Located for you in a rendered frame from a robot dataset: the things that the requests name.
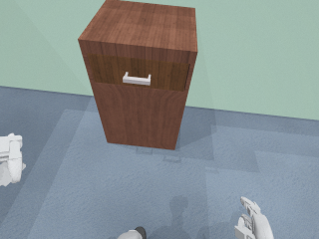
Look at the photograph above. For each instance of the robot right hand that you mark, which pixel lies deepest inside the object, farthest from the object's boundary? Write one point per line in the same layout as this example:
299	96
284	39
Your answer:
257	227

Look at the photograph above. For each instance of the robot left hand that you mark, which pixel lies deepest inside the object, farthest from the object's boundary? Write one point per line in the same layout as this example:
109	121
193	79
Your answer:
11	159

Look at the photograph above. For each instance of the drawer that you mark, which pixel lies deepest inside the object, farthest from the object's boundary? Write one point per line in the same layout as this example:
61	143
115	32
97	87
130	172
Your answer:
107	69

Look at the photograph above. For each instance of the cabinet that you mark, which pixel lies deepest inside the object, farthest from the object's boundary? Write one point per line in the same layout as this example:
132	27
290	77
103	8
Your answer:
132	115

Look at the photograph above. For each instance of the robot left foot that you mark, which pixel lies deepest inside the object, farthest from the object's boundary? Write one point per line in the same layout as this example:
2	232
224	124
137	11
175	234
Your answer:
142	231

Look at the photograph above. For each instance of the handle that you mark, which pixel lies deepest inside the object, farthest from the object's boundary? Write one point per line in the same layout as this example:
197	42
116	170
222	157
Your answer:
136	80

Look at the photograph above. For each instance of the robot left shin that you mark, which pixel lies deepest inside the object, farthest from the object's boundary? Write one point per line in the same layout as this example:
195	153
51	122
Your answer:
135	231

